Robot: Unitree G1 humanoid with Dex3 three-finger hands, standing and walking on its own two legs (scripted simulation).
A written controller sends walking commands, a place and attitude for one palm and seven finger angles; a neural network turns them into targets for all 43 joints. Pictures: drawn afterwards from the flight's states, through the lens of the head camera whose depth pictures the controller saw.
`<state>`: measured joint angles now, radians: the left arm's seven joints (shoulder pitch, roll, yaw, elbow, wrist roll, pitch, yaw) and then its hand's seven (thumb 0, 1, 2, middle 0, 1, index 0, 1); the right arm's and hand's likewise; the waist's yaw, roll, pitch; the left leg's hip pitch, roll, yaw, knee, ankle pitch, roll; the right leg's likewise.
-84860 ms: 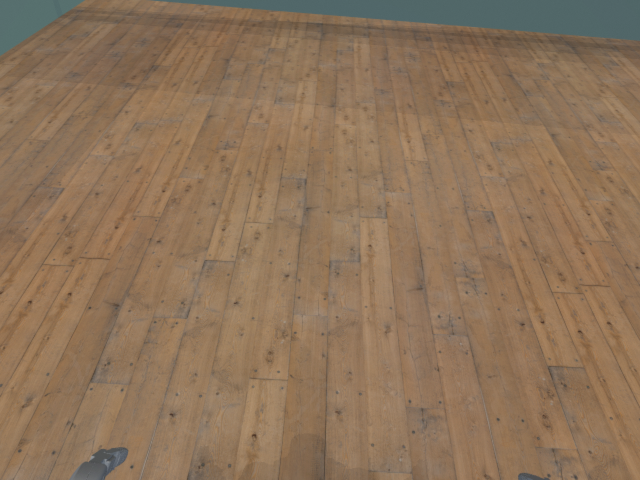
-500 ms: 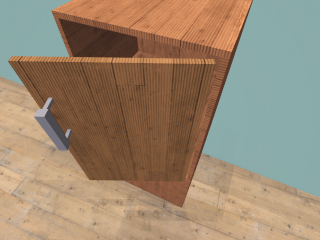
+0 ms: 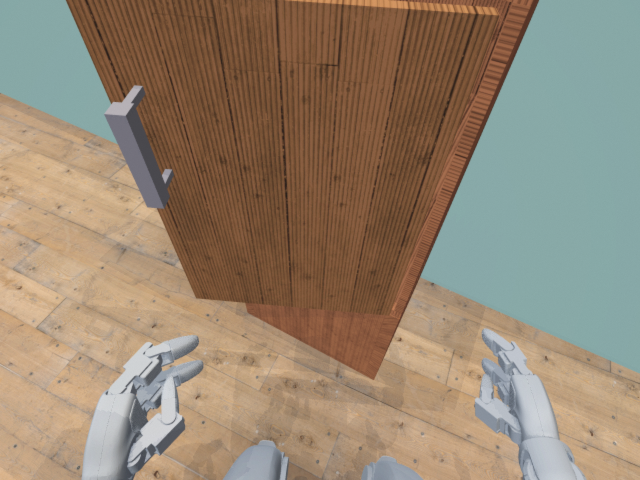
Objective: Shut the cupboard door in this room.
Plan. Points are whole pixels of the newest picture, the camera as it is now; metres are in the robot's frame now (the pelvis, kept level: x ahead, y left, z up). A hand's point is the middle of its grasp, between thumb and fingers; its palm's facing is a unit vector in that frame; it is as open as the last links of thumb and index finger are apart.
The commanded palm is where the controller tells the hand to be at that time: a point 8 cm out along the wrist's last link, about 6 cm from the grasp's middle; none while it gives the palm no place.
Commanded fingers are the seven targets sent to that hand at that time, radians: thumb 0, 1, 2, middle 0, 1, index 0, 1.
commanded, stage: raise the hand and make a fist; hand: left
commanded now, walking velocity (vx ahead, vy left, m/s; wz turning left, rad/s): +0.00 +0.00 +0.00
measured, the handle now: (147, 149) +0.45 +0.27 +0.16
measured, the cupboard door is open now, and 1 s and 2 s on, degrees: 24 24 24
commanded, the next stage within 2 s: bring the fist close to the handle in 1.40 s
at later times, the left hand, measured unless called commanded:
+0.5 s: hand (154, 317) +0.24 +0.20 +0.13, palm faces +0.11 -0.99 -0.07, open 3.5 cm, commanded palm +0.21 +0.24 +0.11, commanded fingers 0.00 0.90 0.90 -1.13 -1.32 -1.13 -1.32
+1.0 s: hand (144, 276) +0.28 +0.21 +0.14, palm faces +0.03 -1.00 -0.08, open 3.1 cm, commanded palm +0.25 +0.26 +0.16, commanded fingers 0.00 0.90 0.90 -1.30 -1.50 -1.30 -1.50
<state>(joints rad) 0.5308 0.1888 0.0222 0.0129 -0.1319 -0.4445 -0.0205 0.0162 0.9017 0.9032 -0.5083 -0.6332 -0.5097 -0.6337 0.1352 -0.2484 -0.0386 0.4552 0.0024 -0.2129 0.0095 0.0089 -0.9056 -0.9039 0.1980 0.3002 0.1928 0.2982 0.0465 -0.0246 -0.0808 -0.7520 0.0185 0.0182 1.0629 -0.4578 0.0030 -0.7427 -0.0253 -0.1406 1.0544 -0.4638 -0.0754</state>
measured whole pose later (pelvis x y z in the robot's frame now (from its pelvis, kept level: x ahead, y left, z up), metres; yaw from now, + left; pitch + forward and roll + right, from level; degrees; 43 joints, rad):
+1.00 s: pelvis +0.05 +0.02 +0.05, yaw +0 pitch +4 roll -1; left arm 0.35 0.28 0.16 -0.22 -0.27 -0.03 -0.19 0.01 0.90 0.90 -1.29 -1.49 -1.29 -1.49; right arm 0.25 -0.23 0.07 0.52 0.05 -0.20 -0.07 0.01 -0.90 -0.90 0.20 0.30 0.20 0.30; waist 0.04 0.04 -0.07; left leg -0.43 -0.01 0.03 0.76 -0.41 0.03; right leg -0.41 -0.01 -0.10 0.74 -0.40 -0.03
